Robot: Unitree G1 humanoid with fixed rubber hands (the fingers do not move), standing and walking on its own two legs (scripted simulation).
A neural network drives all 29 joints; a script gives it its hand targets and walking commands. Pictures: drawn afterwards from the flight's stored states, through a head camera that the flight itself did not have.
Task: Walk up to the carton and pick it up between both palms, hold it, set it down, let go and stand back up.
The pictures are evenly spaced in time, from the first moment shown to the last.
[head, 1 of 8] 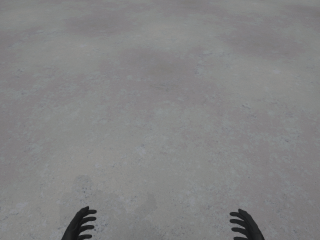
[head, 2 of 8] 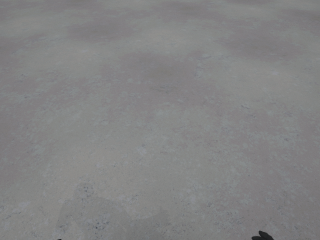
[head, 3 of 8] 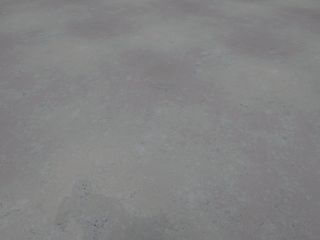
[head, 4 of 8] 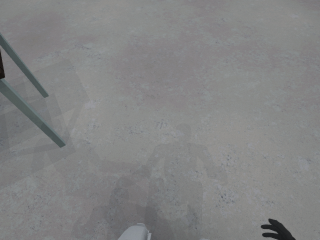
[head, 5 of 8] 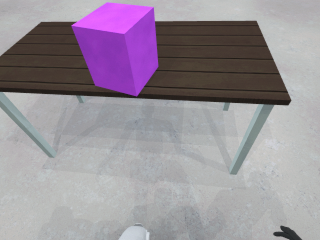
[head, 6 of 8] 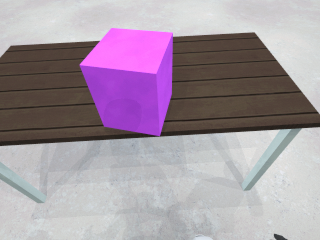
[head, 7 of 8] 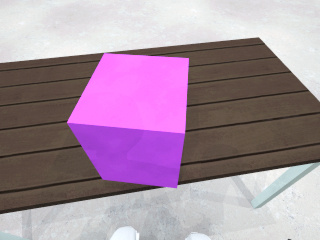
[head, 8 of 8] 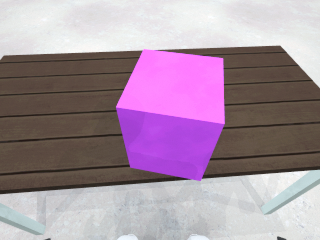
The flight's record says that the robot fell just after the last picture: no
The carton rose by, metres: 0.00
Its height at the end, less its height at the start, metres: +0.00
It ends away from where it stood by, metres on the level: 0.00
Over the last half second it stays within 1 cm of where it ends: yes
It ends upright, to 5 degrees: yes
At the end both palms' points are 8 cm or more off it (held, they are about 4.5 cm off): yes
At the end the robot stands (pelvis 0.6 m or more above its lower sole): yes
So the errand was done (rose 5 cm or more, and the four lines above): no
